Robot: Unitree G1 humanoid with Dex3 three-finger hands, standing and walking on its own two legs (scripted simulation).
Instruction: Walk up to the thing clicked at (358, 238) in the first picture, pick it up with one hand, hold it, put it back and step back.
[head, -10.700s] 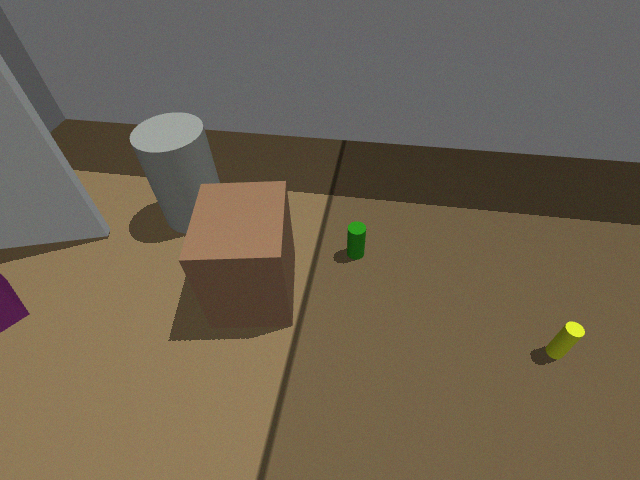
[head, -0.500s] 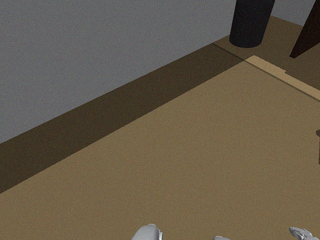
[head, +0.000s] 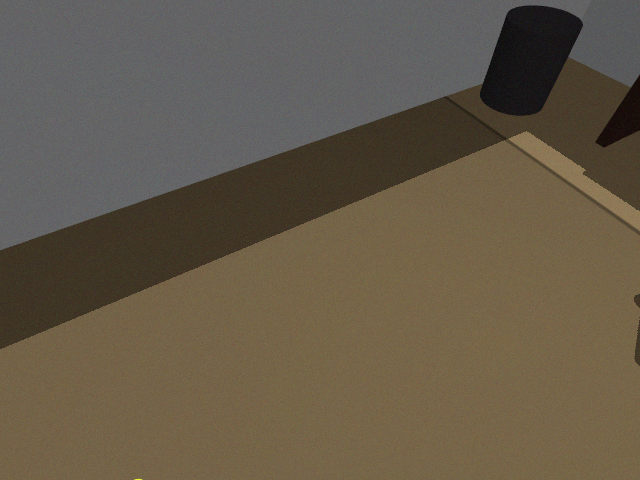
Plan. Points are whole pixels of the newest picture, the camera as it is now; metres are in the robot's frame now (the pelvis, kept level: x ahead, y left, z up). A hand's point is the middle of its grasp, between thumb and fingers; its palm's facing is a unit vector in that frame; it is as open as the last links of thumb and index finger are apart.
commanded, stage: walk up
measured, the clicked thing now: out of the picture +0.17 +1.25 -0.67
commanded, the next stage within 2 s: stand in 0.48 s
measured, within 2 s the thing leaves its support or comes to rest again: neither
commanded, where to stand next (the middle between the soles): +0.07 -0.02 m, yaw -1 degrees
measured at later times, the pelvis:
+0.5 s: pelvis +0.01 -0.01 +0.03, yaw +2 degrees
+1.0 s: pelvis +0.00 -0.03 +0.03, yaw +1 degrees
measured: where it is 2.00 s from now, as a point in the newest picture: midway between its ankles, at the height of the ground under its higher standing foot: outside the picture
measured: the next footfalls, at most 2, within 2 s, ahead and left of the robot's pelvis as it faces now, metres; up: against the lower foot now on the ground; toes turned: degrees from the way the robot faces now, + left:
none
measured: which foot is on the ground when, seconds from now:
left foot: down 0.00-1.00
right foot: down 0.00-1.00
